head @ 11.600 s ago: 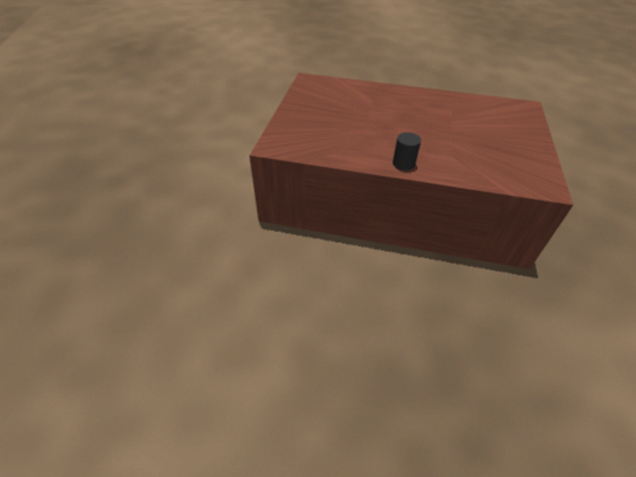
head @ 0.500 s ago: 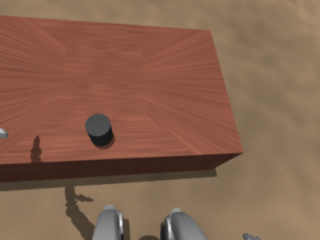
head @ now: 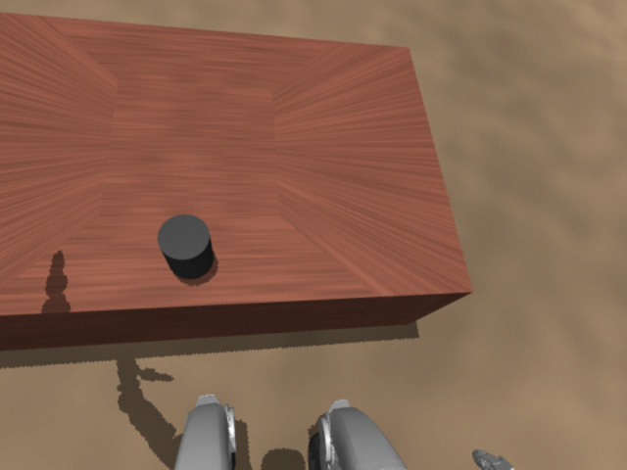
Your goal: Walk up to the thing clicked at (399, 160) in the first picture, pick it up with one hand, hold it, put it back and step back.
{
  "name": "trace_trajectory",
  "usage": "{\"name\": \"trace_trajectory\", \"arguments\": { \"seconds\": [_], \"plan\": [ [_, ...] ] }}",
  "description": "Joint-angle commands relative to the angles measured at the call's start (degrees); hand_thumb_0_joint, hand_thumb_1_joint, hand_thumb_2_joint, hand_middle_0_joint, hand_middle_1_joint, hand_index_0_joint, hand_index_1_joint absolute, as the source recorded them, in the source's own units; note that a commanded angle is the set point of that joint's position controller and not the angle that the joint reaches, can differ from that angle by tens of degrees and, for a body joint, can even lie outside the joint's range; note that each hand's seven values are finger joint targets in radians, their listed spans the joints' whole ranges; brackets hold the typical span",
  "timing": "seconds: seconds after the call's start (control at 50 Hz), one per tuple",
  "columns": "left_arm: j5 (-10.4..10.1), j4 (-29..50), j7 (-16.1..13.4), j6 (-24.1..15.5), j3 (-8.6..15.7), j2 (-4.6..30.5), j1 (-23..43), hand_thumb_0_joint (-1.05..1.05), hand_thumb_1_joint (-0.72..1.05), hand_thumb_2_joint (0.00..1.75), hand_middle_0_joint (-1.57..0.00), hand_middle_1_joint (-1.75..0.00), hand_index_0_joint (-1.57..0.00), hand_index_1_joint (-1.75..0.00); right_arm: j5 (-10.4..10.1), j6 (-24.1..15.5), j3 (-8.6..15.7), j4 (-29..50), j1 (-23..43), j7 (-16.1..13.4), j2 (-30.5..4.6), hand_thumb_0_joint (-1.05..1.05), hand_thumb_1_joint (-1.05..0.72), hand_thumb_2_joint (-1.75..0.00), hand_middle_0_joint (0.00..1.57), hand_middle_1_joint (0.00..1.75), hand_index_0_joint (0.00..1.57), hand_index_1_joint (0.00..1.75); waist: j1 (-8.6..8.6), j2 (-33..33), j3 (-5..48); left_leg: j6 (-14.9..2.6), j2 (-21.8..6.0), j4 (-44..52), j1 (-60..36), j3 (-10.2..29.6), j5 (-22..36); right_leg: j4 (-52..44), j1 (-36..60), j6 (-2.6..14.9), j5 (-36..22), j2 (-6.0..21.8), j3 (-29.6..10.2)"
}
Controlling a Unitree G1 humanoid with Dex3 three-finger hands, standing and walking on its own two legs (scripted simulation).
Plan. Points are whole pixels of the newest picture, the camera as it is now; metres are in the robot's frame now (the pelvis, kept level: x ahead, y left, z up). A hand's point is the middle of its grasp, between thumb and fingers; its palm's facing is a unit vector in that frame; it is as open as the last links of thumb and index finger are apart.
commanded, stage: go down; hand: left
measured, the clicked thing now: (187, 248) +0.49 +0.16 -0.26
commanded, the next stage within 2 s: none
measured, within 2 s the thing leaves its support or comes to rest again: neither
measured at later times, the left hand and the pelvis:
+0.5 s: hand out of the picture +0.45 +0.36 +0.05, palm faces +0.14 -0.99 -0.04, open 17.1 cm; pelvis +0.00 +0.00 +0.00, yaw +0 degrees
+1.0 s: hand out of the picture +0.45 +0.36 +0.05, palm faces +0.14 -0.99 -0.02, open 17.0 cm; pelvis +0.00 +0.00 +0.00, yaw +0 degrees
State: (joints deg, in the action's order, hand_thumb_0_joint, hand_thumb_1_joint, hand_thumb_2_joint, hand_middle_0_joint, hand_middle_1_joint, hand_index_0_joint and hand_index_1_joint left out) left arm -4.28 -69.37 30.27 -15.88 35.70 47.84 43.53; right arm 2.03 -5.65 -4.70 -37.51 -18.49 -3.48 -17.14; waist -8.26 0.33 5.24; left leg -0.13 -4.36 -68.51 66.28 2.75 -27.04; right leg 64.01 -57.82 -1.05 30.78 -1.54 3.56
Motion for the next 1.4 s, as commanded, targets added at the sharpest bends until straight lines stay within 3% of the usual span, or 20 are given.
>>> {"name": "trace_trajectory", "arguments": {
  "seconds": [0.0,0.12,0.2,0.22,0.26,0.34,0.48,0.52,0.54,0.64,0.68,0.76,0.78,0.86,0.92,0.96,1.06,1.22,1.36,1.38],
  "plan": [
    [-1.85,12.5,-0.06,-3.7,2.3,21.3,18.95,0.0,-0.48,0.08,-0.06,-0.04,-0.04,-0.06,-0.05,-1.47,4.69,2.87,-9.12,-0.63,-12.3,0.0,-0.9,-0.9,0.2,0.3,0.2,0.3,0.81,-13.79,27.92,-0.95,0.88,7.01,-31.52,2.06,20.4,-7.28,2.15,2.77,-16.41,-0.61,-0.8],
    [-2.03,12.54,0.37,-3.57,2.45,21.99,19.32,0.0,-0.45,0.09,-0.06,-0.04,-0.03,-0.05,0.06,-1.35,4.34,2.61,-9.78,-0.76,-12.46,0.0,-0.9,-0.9,0.2,0.3,0.2,0.3,0.66,-14.27,29.1,-0.89,0.74,6.11,-34.01,2.43,24.45,-7.25,1.24,2.64,-18.29,-0.69,-0.45],
    [-2.16,12.18,0.49,-3.45,3.61,23.3,18.27,0.0,-0.46,0.09,-0.06,-0.04,-0.03,-0.06,-0.13,-1.28,4.08,2.46,-9.64,-0.58,-12.34,0.0,-0.9,-0.9,0.2,0.3,0.2,0.3,1.66,-14.79,28.53,-0.79,0.79,6.31,-33.46,2.6,25.5,-6.74,1.21,2.75,-18.41,-0.63,-0.42],
    [-2.04,12.42,0.65,-3.53,2.69,22.34,19.13,0.0,-0.45,0.09,-0.06,-0.05,-0.03,-0.06,-0.1,-1.21,4.24,2.59,-9.45,-0.54,-12.22,0.0,-0.9,-0.9,0.2,0.3,0.2,0.3,0.99,-15.55,28.06,-0.57,0.68,6.68,-33.42,2.79,24.21,-6.66,0.19,2.93,-17.23,-0.72,-0.28],
    [-2.13,12.0,0.74,-3.45,3.3,22.88,19.11,0.0,-0.46,0.09,-0.05,-0.04,-0.03,-0.06,-0.18,-1.2,4.15,2.46,-9.65,-0.64,-12.23,0.0,-0.9,-0.9,0.2,0.3,0.2,0.3,0.76,-14.55,28.49,-0.71,0.65,6.64,-33.6,2.83,23.56,-7.04,0.65,2.79,-17.17,-0.84,-0.22],
    [-2.31,11.76,0.95,-3.61,3.09,22.59,19.59,0.0,-0.44,0.09,-0.05,-0.04,-0.03,-0.06,-0.01,-1.24,4.19,2.22,-9.96,-0.58,-12.54,0.0,-0.9,-0.9,0.2,0.3,0.2,0.3,0.64,-15.47,28.72,-0.36,0.43,6.43,-34.99,3.37,25.99,-6.47,-0.82,2.91,-17.4,-0.95,0.18],
    [-2.96,11.69,1.37,-4.04,3.85,23.83,19.76,0.0,-0.41,0.09,-0.05,-0.04,-0.03,-0.05,-0.28,-1.29,3.81,3.1,-9.19,-0.83,-12.27,0.0,-0.89,-0.9,0.2,0.3,0.2,0.3,0.83,-13.45,27.17,-0.96,0.98,7.15,-30.61,2.3,18.64,-7.52,1.94,2.78,-15.21,-0.9,-0.59],
    [-3.23,12.04,2.06,-4.07,2.41,21.44,19.62,0.0,-0.44,0.08,-0.05,-0.04,-0.03,-0.06,-0.24,-1.3,3.97,3.02,-9.4,-1.02,-12.22,0.0,-0.9,-0.9,0.2,0.3,0.2,0.3,0.21,-13.21,28.1,-1.07,0.93,6.53,-31.46,2.28,20.67,-7.51,1.91,2.61,-16.93,-0.89,-0.54],
    [-3.11,11.8,1.71,-3.97,3.59,22.88,18.86,0.0,-0.41,0.08,-0.05,-0.04,-0.03,-0.05,-0.25,-1.39,4.15,2.94,-9.39,-1.0,-12.58,0.0,-0.9,-0.9,0.2,0.3,0.2,0.3,0.87,-13.23,28.18,-0.89,0.92,6.87,-32.01,2.58,20.71,-7.35,1.4,2.74,-16.14,-0.89,-0.44],
    [-3.71,12.87,2.25,-4.14,3.62,22.24,17.45,0.0,-0.42,0.09,-0.05,-0.04,-0.03,-0.05,-0.3,-1.29,3.73,2.78,-9.59,-0.96,-12.2,0.0,-0.9,-0.9,0.2,0.3,0.2,0.3,1.26,-14.23,29.42,-0.67,0.85,6.04,-34.09,2.79,25.62,-6.9,1.11,2.68,-18.56,-0.84,-0.2],
    [-3.88,14.26,2.29,-4.44,4.52,23.79,18.1,0.0,-0.39,0.09,-0.05,-0.04,-0.03,-0.05,-0.3,-1.24,3.66,2.48,-9.83,-1.08,-12.19,0.0,-0.9,-0.9,0.2,0.3,0.2,0.3,1.38,-14.05,30.42,-0.95,1.03,5.42,-34.25,2.49,27.32,-7.19,2.6,2.41,-20.44,-0.81,-0.46],
    [-4.4,15.31,2.35,-4.98,3.52,21.18,18.45,0.0,-0.4,0.09,-0.05,-0.04,-0.03,-0.06,-0.26,-1.52,4.24,2.31,-9.35,-1.09,-12.17,0.0,-0.9,-0.9,0.2,0.3,0.2,0.3,1.16,-15.01,29.62,-0.73,1.05,5.81,-34.03,2.6,25.21,-6.84,0.96,2.69,-18.7,-0.8,-0.4],
    [-4.14,15.58,2.21,-5.04,4.31,22.64,18.24,0.0,-0.38,0.09,-0.05,-0.04,-0.02,-0.05,-0.23,-1.45,4.15,2.24,-9.14,-1.17,-12.19,0.0,-0.9,-0.9,0.2,0.3,0.2,0.3,1.57,-15.51,29.86,-0.77,1.07,5.82,-34.39,2.59,25.14,-7.05,0.8,2.69,-18.26,-0.72,-0.45],
    [-4.49,14.38,2.3,-5.37,4.5,22.45,17.72,0.0,-0.39,0.09,-0.05,-0.04,-0.03,-0.06,-0.4,-1.41,3.78,2.16,-8.4,-1.35,-11.76,0.0,-0.9,-0.9,0.2,0.3,0.2,0.3,1.46,-14.8,27.15,-0.74,0.97,6.89,-32.96,2.45,21.01,-7.43,0.36,2.78,-15.68,-0.9,-0.46],
    [-4.69,14.39,2.63,-5.52,4.51,22.49,18.6,0.0,-0.41,0.08,-0.05,-0.04,-0.03,-0.05,-0.34,-1.53,3.87,1.93,-8.29,-1.38,-12.0,0.0,-0.9,-0.9,0.2,0.3,0.2,0.3,1.22,-16.07,26.97,-0.32,0.7,7.3,-33.57,3.27,21.28,-6.7,-1.44,2.99,-14.47,-0.95,0.13],
    [-4.79,12.22,2.91,-5.36,2.65,19.4,17.69,0.0,-0.41,0.08,-0.05,-0.04,-0.03,-0.05,-0.29,-1.7,3.95,2.18,-8.2,-1.45,-12.03,0.0,-0.9,-0.9,0.2,0.3,0.2,0.3,0.51,-14.21,25.94,-0.39,0.57,7.36,-32.98,3.48,20.64,-6.68,-1.81,2.98,-14.25,-1.06,0.27],
    [-5.59,12.14,3.83,-6.1,3.19,20.28,19.36,0.0,-0.41,0.07,-0.05,-0.04,-0.03,-0.04,-0.26,-1.94,3.87,1.92,-8.41,-1.59,-12.38,0.0,-0.9,-0.9,0.2,0.3,0.2,0.3,0.04,-13.35,27.2,-0.59,0.65,5.81,-32.35,3.46,21.13,-6.17,-1.99,2.8,-15.25,-0.97,-0.01],
    [-5.43,16.89,3.67,-6.82,6.33,25.7,21.65,0.0,-0.39,0.09,-0.04,-0.04,-0.03,-0.05,0.07,-1.71,3.4,1.78,-8.87,-1.55,-12.38,0.0,-0.9,-0.9,0.2,0.3,0.2,0.3,1.87,-17.81,33.25,-0.11,0.83,4.84,-36.25,3.75,26.37,-4.8,-1.7,2.98,-17.12,-0.86,0.04],
    [-5.57,14.19,3.66,-5.62,5.3,22.47,17.45,0.0,-0.38,0.08,-0.04,-0.04,-0.03,-0.05,-0.12,-1.49,3.21,1.81,-8.78,-1.65,-11.9,0.0,-0.9,-0.9,0.2,0.3,0.2,0.3,1.64,-15.51,30.33,-0.5,0.93,5.07,-34.56,3.38,27.62,-5.74,-0.24,2.68,-19.03,-0.93,0.07],
    [-5.56,13.36,3.88,-5.6,4.85,21.98,17.88,0.0,-0.39,0.09,-0.04,-0.05,-0.03,-0.05,-0.2,-1.45,3.34,1.89,-8.62,-1.69,-11.86,0.0,-0.9,-0.9,0.2,0.3,0.2,0.3,1.03,-15.21,28.29,-0.58,0.9,5.1,-32.94,3.23,25.33,-5.84,-0.95,2.72,-17.84,-1.03,-0.01]
  ]
}}
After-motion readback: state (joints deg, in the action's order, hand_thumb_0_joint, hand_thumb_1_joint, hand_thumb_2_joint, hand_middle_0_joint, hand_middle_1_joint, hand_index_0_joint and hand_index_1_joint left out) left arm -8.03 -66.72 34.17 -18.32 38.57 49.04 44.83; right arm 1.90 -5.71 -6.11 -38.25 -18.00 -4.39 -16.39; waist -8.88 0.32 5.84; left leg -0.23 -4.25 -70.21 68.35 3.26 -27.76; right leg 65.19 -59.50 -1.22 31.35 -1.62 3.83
